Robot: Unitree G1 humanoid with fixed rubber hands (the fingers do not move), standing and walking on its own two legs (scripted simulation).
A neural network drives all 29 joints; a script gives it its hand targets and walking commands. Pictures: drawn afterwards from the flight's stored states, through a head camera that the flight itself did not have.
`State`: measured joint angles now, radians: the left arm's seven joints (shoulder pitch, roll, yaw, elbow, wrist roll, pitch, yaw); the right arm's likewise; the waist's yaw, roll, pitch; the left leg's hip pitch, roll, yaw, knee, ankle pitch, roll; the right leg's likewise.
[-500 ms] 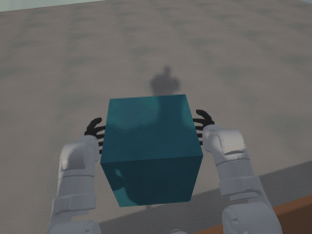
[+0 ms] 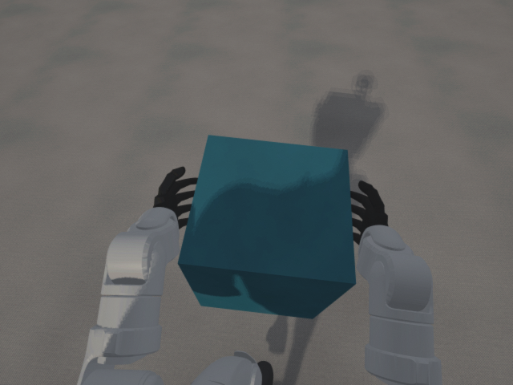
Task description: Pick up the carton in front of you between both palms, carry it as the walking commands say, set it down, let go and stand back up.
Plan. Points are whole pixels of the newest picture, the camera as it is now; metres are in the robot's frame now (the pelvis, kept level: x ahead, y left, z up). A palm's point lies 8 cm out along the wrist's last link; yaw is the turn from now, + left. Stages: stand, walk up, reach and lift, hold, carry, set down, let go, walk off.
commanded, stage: carry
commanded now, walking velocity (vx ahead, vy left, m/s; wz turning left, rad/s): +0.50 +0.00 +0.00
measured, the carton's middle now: (266, 236) +0.35 +0.04 +0.02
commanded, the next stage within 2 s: none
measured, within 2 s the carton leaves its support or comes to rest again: neither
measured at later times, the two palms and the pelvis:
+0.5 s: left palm (295, 121) +0.70 +0.02 -0.01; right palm (424, 125) +0.72 -0.28 -0.01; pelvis +0.34 -0.13 -0.09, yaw +2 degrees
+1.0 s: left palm (306, 61) +0.93 +0.01 +0.02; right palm (419, 68) +0.93 -0.29 +0.01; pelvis +0.64 -0.14 -0.09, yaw +2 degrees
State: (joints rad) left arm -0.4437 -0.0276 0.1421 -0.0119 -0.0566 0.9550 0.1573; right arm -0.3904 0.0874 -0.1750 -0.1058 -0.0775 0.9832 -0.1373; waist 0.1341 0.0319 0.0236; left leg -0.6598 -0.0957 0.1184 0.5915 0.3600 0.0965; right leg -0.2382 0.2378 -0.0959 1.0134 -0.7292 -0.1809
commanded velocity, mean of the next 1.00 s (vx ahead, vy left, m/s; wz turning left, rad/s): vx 0.50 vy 0.00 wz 0.00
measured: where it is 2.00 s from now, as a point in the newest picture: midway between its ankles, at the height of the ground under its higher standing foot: (330, 195)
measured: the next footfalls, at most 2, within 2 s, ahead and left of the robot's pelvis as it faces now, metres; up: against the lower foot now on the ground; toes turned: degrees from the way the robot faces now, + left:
left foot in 0.08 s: +0.21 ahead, +0.01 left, -0.16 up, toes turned -1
right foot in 0.40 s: +0.48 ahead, -0.22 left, -0.16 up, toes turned -2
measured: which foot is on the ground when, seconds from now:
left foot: up 0.00-0.06, down 0.08-0.42, up 0.44-0.94, down 0.96-1.00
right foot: down 0.00-0.06, up 0.08-0.38, down 0.40-0.98, up 1.00-1.00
